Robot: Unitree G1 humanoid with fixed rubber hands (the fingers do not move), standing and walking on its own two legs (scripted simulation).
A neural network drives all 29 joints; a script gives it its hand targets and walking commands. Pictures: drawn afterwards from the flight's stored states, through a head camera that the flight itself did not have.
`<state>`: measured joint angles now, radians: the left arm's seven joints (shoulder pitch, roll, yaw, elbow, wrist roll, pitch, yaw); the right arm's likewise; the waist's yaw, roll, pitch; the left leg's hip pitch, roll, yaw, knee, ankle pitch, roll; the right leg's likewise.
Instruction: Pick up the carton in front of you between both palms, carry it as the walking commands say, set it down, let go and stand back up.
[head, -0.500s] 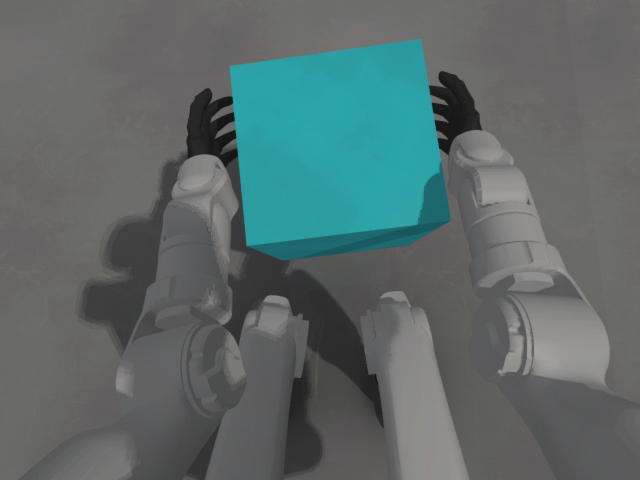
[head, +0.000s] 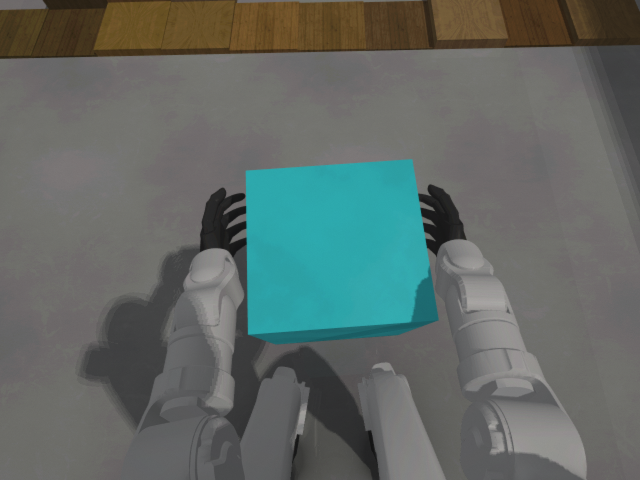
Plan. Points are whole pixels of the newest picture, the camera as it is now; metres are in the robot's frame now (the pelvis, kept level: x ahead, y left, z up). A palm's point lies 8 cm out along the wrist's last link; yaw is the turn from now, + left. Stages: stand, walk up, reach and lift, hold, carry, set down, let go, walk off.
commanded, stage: reach and lift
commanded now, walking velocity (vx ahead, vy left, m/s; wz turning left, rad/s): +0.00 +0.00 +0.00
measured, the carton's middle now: (333, 265) +0.41 -0.01 -0.13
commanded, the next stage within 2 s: hold in 1.80 s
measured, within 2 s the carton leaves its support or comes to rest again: neither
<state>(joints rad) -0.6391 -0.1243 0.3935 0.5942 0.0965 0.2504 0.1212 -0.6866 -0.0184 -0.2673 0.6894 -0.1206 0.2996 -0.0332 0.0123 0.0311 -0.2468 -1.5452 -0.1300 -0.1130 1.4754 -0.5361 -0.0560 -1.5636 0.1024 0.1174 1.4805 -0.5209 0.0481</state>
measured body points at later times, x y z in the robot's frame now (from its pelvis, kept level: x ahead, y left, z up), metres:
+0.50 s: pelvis +0.05 +0.00 +0.14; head +0.10 +0.00 +0.58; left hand +0.38 +0.15 +0.11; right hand +0.38 -0.15 +0.10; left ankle +0.06 +0.13 -0.56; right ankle +0.07 -0.13 -0.56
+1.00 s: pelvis +0.05 +0.00 +0.18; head +0.01 +0.00 +0.63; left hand +0.36 +0.15 +0.20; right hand +0.34 -0.15 +0.19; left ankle +0.07 +0.13 -0.56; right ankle +0.07 -0.13 -0.56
